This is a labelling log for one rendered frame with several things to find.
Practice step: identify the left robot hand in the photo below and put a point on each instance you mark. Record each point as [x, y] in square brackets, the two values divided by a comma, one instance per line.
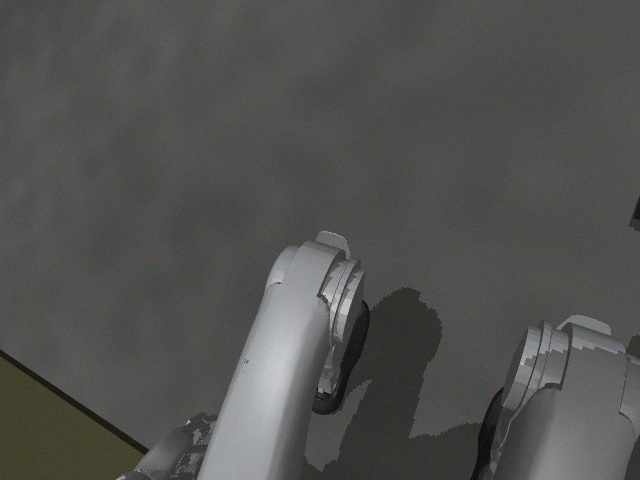
[174, 452]

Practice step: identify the small box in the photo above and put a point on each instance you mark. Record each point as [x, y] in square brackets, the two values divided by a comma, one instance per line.
[637, 212]

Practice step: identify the right robot foot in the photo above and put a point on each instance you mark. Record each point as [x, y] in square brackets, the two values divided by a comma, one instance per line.
[486, 436]

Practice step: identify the left robot foot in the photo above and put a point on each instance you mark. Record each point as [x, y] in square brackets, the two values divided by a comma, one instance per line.
[327, 403]

